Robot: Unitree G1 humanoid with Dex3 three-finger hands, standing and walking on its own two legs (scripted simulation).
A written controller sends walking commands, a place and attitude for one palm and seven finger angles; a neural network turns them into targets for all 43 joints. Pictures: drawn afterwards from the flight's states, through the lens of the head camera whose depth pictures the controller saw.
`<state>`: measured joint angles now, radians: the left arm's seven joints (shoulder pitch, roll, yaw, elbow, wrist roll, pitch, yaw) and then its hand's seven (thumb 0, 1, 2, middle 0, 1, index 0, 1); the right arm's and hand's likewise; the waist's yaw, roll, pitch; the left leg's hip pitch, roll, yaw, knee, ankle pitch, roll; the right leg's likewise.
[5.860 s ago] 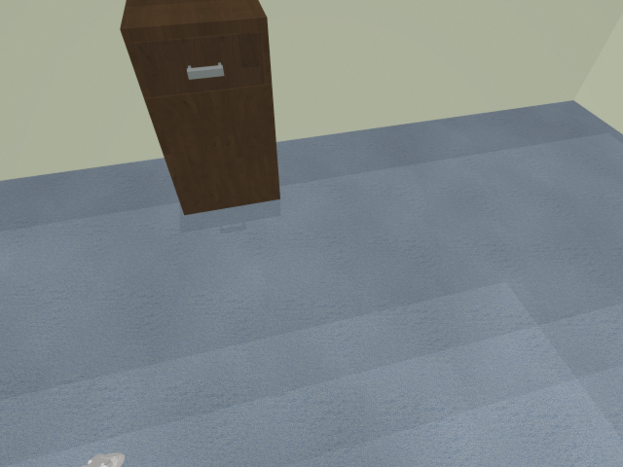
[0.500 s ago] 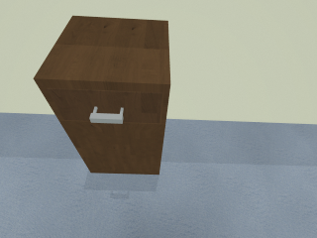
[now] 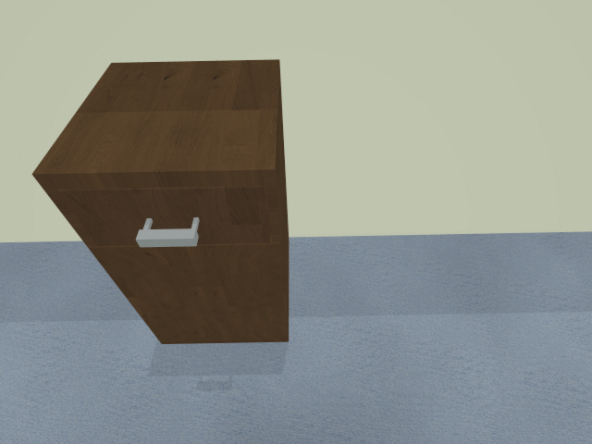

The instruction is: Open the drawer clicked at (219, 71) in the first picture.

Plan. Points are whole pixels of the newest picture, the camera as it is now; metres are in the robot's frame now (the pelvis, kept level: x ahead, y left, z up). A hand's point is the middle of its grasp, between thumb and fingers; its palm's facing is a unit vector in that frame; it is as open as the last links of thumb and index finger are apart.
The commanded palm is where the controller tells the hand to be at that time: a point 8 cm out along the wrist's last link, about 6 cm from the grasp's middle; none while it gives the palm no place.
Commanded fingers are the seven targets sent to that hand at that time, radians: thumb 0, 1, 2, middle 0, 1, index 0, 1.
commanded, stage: come to a stop and stand still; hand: left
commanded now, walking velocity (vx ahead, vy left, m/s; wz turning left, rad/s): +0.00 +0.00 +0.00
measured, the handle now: (170, 230) +0.53 +0.29 -0.10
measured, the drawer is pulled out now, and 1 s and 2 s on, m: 0.00 0.00 0.00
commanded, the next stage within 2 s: look again from close up in 0.78 s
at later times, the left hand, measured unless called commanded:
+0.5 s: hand out of the picture +0.02 +0.18 -0.18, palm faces +0.05 -0.98 -0.19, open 7.4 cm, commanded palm none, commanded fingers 0.00 0.90 0.90 -0.20 -0.30 -0.20 -0.30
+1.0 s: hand out of the picture +0.04 +0.21 -0.18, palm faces -0.01 -0.98 -0.22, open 7.4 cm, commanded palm none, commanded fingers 0.00 0.90 0.90 -0.20 -0.30 -0.20 -0.30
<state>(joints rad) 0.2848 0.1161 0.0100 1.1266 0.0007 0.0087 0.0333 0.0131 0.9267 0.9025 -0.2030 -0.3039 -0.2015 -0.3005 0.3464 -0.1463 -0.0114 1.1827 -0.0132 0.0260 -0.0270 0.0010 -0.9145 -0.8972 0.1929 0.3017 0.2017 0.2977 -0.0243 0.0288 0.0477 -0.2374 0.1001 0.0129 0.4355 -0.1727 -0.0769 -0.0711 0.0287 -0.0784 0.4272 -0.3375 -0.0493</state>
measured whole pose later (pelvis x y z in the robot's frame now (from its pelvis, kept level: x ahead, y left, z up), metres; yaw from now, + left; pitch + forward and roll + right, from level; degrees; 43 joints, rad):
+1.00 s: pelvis +0.04 +0.04 -0.01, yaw -1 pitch +0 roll +0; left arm 0.31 0.14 0.00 1.06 0.02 -0.04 0.06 0.01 0.91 0.90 -0.20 -0.30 -0.20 -0.30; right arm 0.26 -0.19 -0.01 1.05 -0.01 -0.01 -0.01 0.00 -0.92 -0.90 0.20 0.30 0.20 0.30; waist -0.02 0.02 0.06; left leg -0.28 0.06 0.04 0.58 -0.31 -0.01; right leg -0.09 -0.02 -0.05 0.50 -0.41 0.01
